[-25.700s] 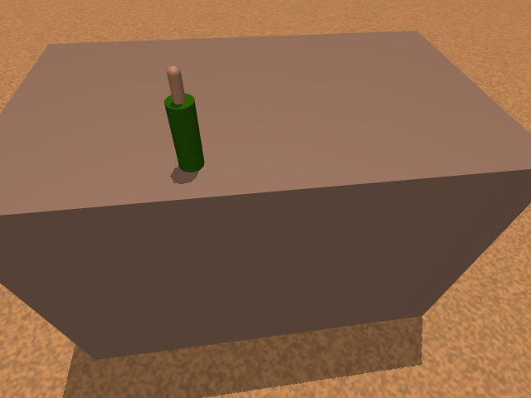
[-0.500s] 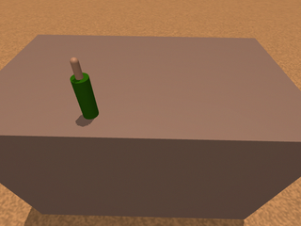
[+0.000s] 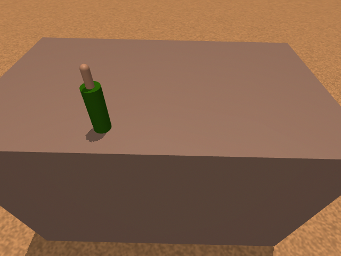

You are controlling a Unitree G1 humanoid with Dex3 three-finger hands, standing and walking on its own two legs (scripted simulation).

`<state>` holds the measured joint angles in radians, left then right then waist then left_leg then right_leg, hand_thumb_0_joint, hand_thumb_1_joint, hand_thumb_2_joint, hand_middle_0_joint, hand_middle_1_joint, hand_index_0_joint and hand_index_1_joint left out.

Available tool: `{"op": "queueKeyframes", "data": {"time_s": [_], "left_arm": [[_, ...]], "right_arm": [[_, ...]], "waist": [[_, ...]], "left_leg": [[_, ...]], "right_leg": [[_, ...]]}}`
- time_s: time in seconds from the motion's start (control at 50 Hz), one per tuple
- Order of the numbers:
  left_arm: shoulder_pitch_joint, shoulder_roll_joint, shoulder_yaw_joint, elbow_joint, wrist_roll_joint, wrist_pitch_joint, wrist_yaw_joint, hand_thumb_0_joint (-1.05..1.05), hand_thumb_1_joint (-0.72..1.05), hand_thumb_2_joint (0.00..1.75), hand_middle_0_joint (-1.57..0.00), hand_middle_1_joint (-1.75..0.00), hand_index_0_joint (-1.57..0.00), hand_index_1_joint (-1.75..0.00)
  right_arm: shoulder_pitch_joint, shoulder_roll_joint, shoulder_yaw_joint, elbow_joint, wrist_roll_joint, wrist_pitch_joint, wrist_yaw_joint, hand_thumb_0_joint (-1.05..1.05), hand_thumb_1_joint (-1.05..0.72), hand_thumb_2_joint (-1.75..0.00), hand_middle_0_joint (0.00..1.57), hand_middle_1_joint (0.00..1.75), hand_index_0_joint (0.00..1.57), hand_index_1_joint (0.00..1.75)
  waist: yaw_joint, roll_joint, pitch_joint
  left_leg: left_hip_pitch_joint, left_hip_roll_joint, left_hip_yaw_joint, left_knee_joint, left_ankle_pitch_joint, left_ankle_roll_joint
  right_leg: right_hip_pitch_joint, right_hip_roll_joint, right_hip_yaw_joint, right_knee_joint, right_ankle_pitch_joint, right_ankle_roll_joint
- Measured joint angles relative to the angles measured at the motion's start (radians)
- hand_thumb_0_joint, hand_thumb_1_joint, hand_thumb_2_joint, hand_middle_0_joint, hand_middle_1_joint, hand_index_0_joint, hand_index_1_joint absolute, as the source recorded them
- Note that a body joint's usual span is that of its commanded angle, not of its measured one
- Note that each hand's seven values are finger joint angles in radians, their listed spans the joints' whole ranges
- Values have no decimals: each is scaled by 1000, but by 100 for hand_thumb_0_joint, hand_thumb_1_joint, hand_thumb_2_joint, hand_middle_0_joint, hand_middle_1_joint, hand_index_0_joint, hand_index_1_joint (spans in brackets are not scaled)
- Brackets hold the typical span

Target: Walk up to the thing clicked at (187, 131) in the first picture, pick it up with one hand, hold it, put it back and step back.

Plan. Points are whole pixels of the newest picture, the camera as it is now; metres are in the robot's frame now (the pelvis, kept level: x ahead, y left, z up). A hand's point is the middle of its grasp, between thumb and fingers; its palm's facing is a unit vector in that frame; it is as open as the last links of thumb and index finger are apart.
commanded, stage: home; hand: left
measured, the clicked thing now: (94, 100) +0.48 +0.21 +0.13
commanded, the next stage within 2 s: stand in 0.76 s
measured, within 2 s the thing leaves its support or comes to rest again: neither
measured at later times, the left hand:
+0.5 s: hand out of the picture +0.08 +0.25 -0.15, palm faces -0.04 -0.93 -0.36, open 17.7 cm
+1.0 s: hand out of the picture +0.09 +0.25 -0.15, palm faces -0.02 -0.93 -0.36, open 16.9 cm
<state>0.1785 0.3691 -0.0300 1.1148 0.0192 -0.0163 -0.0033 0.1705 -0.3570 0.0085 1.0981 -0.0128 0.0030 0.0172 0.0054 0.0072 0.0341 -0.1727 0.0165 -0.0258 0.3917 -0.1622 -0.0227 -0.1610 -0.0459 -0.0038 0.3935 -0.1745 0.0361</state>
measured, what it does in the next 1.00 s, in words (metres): stands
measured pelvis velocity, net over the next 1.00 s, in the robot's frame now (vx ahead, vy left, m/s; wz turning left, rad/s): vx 0.03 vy -0.01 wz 0.01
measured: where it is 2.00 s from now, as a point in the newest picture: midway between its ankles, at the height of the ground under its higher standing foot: outside the picture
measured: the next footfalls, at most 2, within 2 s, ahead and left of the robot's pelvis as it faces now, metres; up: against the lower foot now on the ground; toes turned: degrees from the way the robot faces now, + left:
none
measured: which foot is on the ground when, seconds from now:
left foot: down 0.00-1.00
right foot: down 0.00-1.00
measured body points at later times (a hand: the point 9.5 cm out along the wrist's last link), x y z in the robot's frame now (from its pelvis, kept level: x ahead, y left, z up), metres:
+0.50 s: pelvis +0.02 -0.01 +0.00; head +0.02 -0.01 +0.45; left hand +0.08 +0.30 -0.13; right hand +0.09 -0.31 -0.13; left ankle +0.04 +0.13 -0.74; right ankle +0.03 -0.14 -0.74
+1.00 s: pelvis +0.03 -0.01 +0.00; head +0.04 -0.01 +0.45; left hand +0.10 +0.30 -0.12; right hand +0.10 -0.31 -0.13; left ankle +0.04 +0.13 -0.74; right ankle +0.03 -0.14 -0.74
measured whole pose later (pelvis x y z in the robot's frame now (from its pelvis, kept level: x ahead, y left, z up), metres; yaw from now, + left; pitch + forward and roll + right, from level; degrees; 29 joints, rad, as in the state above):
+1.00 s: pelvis +0.03 -0.01 +0.00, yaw +1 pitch -2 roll +0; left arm 0.12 0.36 -0.01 1.12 0.01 -0.01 0.00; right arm 0.12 -0.36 0.01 1.12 -0.01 0.00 0.00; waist 0.00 0.01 0.05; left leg -0.13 0.03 -0.04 0.34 -0.17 -0.04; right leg -0.11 -0.04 -0.02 0.34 -0.19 0.02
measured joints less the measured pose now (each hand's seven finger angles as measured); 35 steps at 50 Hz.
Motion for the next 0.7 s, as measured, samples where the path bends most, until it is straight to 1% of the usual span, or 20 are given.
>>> {"op": "queueKeyframes", "data": {"time_s": [0.38,0.7], "left_arm": [[-42,-10,8,8,-3,0,-1,0,-58,3,-5,-4,-5,-4],[-56,-10,17,10,-3,5,-2,0,-59,2,-5,-4,-5,-4]], "right_arm": [[-39,-5,4,7,3,-4,-6,1,-90,-90,21,30,21,31],[-42,-3,2,17,2,-4,-11,1,-90,-90,21,30,21,31]], "waist": [[0,7,16],[-3,5,20]], "left_leg": [[21,6,-6,-27,-2,-7],[34,8,-12,-45,-5,-11]], "right_leg": [[24,6,-8,-29,-3,-4],[35,7,-14,-38,-12,-8]]}}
